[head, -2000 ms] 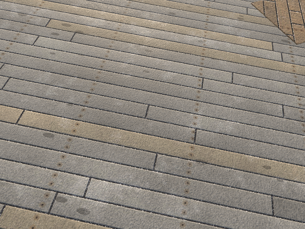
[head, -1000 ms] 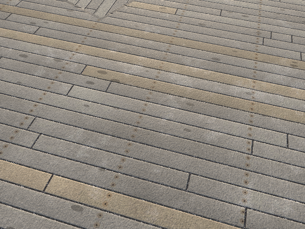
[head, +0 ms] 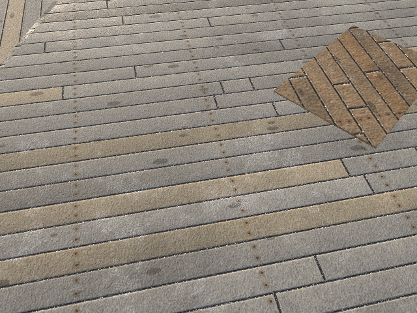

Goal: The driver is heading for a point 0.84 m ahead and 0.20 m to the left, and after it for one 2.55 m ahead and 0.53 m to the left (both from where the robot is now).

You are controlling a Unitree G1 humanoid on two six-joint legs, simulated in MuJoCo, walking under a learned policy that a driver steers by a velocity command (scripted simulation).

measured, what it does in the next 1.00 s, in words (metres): walks ahead, turning left: right foot, then left foot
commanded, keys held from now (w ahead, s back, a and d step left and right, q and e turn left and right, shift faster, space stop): w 0.14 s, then w+q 0.86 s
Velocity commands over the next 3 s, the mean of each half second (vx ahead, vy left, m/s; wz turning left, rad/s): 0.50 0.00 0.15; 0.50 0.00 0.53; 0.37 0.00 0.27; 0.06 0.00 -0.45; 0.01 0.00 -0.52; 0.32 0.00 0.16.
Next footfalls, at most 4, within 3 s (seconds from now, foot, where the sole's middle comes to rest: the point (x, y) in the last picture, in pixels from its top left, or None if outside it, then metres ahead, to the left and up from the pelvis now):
0.30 right None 0.33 -0.15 -0.78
0.82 left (159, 292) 0.56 0.15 -0.78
1.30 right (178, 203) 0.90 0.09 -0.78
1.74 left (122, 227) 0.80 0.29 -0.78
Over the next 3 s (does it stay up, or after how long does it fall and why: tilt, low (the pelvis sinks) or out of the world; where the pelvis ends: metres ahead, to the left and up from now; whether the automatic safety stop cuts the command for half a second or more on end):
stays up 0.94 0.12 0.00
